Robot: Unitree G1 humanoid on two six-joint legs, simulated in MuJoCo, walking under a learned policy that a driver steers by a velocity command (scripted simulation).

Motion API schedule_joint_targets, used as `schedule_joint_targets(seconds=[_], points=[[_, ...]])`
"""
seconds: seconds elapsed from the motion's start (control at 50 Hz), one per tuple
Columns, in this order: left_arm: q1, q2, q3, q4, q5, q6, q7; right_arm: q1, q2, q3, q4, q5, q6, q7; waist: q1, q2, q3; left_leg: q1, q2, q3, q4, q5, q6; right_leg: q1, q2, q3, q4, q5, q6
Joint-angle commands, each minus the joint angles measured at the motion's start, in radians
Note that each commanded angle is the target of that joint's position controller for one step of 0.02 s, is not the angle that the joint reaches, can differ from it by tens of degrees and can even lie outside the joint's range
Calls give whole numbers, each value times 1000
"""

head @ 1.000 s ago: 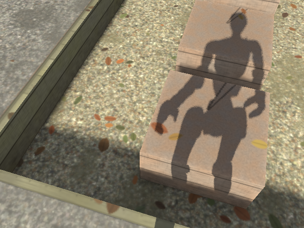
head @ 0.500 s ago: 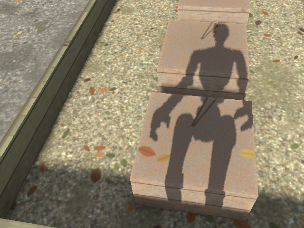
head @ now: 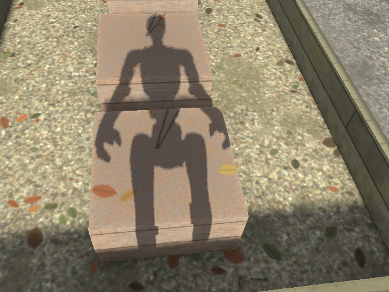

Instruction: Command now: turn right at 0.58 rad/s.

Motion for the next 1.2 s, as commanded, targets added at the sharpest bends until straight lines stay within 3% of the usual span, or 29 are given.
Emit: schedule_joint_targets(seconds=[0.02, 0.12, 0.16, 0.2, 0.22, 0.24, 0.26, 0.28, 0.3, 0.38, 0.48, 0.58, 0.64, 0.68, 0.7, 0.72, 0.74, 0.76, 0.78, 0.82, 0.9, 0.96, 1.0, 1.02, 1.04, 1.12, 1.16, 1.18, 1.2], points=[[-31, 63, 9, -74, -1, 2, -7, 24, -150, -51, -51, 0, -18, -4, -24, 188, -77, 165, 253, -174, -116, 328, 161, -91, -23, -30, -34, 1, 17], [-73, 17, -21, -101, -4, 4, -16, 22, -169, -64, -40, -7, -20, 14, -38, 216, -84, 91, 266, -124, -89, 269, 162, 87, -38, -80, -310, -79, -22], [-62, 23, -28, -103, -4, -1, -15, 44, -190, -72, -31, -12, -17, 25, -51, 247, -105, 51, 261, -136, -117, 12, 154, 177, -19, -123, -425, -92, -54], [8, 16, -34, -77, 1, -14, -17, 38, -190, -73, -25, 0, -1, 33, -5, 212, -75, -70, 240, -129, -109, -229, 119, 353, -6, -149, -653, 22, -107], [81, 8, -38, -39, 6, -26, -13, 38, -165, -67, -21, 8, 6, 33, 31, 148, -59, -189, 202, -89, -50, -327, 79, 504, 10, -145, -760, 72, -129], [176, 50, -31, -7, 17, -41, -7, 36, -94, -48, -31, 1, 7, 35, 66, -51, -56, -353, 122, 8, 174, -398, 23, 642, -144, 99, -867, -115, -149], [236, 187, -2, -27, 15, -53, -3, -52, -43, -28, -106, -3, 9, 40, 109, -258, 5, -607, -9, 75, 404, -430, -26, 597, -433, 565, -1024, -419, -255], [214, 155, -1, -16, 29, -58, 11, -120, -156, -56, -109, -4, 7, 38, 117, -116, 108, -614, 52, -55, 483, -299, -26, 476, -442, 547, -1040, -353, -313], [154, 104, -21, -19, 23, -67, 18, -94, -161, -62, -95, 13, 0, 49, 61, -99, 119, -590, 61, -78, 500, -208, -30, 453, -388, 471, -1035, -315, -302], [119, 43, -41, -6, 11, -120, 20, 22, -158, -69, 0, -13, -16, 75, 0, -59, 51, -493, 63, -52, 529, -13, -54, 473, -256, 221, -1036, 50, -249], [218, 48, -34, 49, 4, -141, 15, -87, -120, -57, -14, -3, -12, 81, 33, -41, 72, -533, 73, -45, 427, 116, -69, 481, -255, 155, -1048, 141, -266], [258, 78, -27, 94, 9, -142, 27, -193, -95, -46, -49, -5, -32, 104, 50, -43, 92, -425, 42, -26, 231, 138, -43, 472, -255, 89, -975, 478, -243], [201, 81, -24, 99, 11, -148, 31, -68, -109, -50, -17, -4, -27, 94, -18, -70, 37, -180, 4, -21, 294, 25, -6, 392, -256, 37, -878, 752, -217], [151, 113, -16, 100, 7, -146, 38, 166, -136, -66, 57, -1, -32, 77, -123, -13, -54, 75, -61, -15, 206, -31, 27, 384, -232, 15, -622, 1021, -189], [145, 116, -17, 94, 1, -144, 38, 294, -168, -79, 78, -2, -44, 58, -190, 57, -125, 230, 13, -95, 33, -60, 52, 320, -181, -27, -360, 872, -158], [253, -10, -47, 70, -7, -146, 34, 351, -262, -89, 67, -27, -52, 47, -127, 291, -272, 472, 323, -506, -26, -172, 108, 89, -50, -91, 27, 201, -108], [309, 34, -35, 106, 3, -146, 24, 350, -262, -92, 84, 10, -44, 52, -97, 333, -273, 460, 354, -811, -132, -140, 186, -107, 54, 17, 169, -94, -117], [241, 82, -21, 100, 10, -148, 24, 234, -206, -79, 64, 20, -37, 50, -68, 219, -119, 325, 334, -660, -140, -128, 201, -152, -8, 57, 191, -15, -122], [169, 80, -24, 87, 6, -150, 17, 150, -158, -65, 46, 20, -45, 59, -50, 154, -46, 192, 314, -557, -165, -44, 208, -116, -48, 42, 166, 58, -120], [146, 48, -28, 95, 12, -128, 17, 94, -109, -44, 54, 17, -68, 62, 4, 126, 34, 32, 242, -385, -226, 139, 175, -28, -114, 23, 17, 95, -100], [78, 5, -34, 94, 21, -90, 15, 181, -120, -42, 113, 26, -97, 62, 7, 96, 32, 96, 213, -285, -289, 326, 181, -73, -150, -23, -122, 202, -82], [-3, 0, -24, 76, 29, -90, -13, 226, -143, -43, 135, 32, -87, 46, -11, 80, 30, 186, 193, -238, -292, 435, 162, -167, -164, -48, -209, 302, -61], [5, -20, -32, 91, 35, -76, -18, 282, -138, -45, 177, 27, -79, 36, -21, 99, 14, 194, 180, -183, -276, 533, 173, -164, -167, -70, -160, 356, -52], [14, -3, -23, 111, 39, -73, -14, 320, -140, -47, 201, 8, -83, 37, -24, 115, 2, 241, 209, -200, -249, 574, 189, -195, -175, -50, -88, 404, -64], [10, 22, -9, 116, 36, -71, -15, 339, -151, -53, 197, -9, -90, 39, -43, 110, -31, 293, 197, -192, -218, 427, 205, -242, -162, -76, -38, 425, -73], [-154, 13, -1, 97, 51, -78, -26, 411, -126, -50, 244, -4, -91, 29, -80, 112, 91, 355, 216, -251, -194, 344, 228, -430, -178, -87, -30, 415, -75], [-297, 45, 14, 54, 57, -110, -30, 498, -152, -63, 287, -11, -100, 10, -120, 128, 120, 545, 259, -329, -125, 297, 209, -648, -191, -9, -61, 402, -72], [-380, 59, 18, 30, 44, -123, -24, 510, -188, -72, 280, -21, -107, 5, -153, 139, 123, 594, 227, -330, -130, 191, 189, -720, -169, -38, -133, 363, -59], [-445, 52, 16, 14, 55, -131, -24, 539, -178, -72, 292, -26, -118, -2, -182, 159, 142, 605, 238, -371, -130, 170, 198, -749, -177, -28, -150, 355, -48]])
Next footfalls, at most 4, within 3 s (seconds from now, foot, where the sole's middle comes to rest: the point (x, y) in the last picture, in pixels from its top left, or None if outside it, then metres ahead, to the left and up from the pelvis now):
0.24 right None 0.00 -0.11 -0.78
0.70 left None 0.29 0.05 -0.78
1.54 right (252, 240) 0.82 -0.30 -1.08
1.92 left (215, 163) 1.02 -0.10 -0.78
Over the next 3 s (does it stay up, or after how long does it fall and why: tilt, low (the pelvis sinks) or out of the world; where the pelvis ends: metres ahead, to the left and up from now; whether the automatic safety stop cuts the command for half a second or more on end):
stays up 1.48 -0.19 -0.32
